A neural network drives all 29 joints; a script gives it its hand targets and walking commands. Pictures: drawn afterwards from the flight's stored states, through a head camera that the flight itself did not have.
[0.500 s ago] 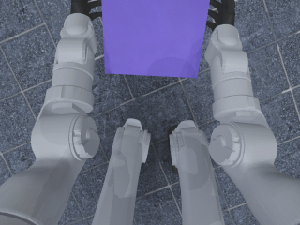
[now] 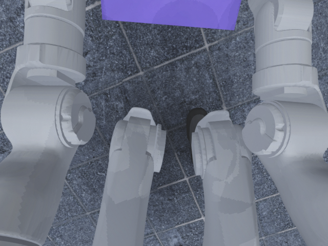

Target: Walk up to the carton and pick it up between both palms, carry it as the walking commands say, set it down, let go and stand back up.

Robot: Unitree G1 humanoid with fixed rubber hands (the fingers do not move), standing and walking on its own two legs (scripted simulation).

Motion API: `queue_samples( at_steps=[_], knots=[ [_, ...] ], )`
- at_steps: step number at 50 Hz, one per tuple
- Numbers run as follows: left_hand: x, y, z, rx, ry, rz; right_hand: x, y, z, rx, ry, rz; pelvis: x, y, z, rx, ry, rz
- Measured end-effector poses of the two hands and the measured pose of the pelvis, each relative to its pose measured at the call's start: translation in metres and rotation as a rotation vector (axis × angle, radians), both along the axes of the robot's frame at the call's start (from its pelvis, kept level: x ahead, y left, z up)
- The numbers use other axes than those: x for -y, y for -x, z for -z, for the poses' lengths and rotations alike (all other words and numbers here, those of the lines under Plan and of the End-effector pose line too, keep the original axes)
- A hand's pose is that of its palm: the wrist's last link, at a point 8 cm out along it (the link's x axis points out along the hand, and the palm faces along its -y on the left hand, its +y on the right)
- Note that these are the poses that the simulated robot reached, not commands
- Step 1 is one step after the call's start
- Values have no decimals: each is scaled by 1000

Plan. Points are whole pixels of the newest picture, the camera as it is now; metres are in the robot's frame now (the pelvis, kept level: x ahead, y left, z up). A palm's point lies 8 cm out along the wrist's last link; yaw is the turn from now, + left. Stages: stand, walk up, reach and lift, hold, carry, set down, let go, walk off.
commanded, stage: set down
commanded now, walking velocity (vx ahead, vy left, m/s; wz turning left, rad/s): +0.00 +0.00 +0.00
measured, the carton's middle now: out of the picture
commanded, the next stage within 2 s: none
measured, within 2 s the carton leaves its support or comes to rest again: rests again in 1.42 s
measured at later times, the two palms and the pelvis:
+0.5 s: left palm out of the picture +0.57 +0.17 -0.16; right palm out of the picture +0.56 -0.13 -0.17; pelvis +0.01 +0.00 -0.01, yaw +1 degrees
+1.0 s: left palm out of the picture +0.58 +0.17 -0.17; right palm out of the picture +0.57 -0.13 -0.18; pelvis +0.02 +0.00 -0.02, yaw +1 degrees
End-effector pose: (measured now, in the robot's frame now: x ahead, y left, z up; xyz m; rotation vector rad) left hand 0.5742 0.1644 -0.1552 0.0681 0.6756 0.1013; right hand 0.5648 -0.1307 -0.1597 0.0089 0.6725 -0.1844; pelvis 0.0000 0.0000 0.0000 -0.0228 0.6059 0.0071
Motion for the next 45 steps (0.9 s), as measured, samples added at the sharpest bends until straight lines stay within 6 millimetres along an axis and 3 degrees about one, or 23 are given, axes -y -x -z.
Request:
queue_samples(
  at_steps=[13, 45],
  knots=[
    [-2, 2, 5, -22, 8, 11, 2, 2, 5, -16, -23, -19, 0, -2, 14, 14, 8, -9],
    [-5, 0, 15, -38, 26, 24, 3, -1, 15, -31, -28, -39, 3, -16, 16, -67, 3, -13]
  ],
)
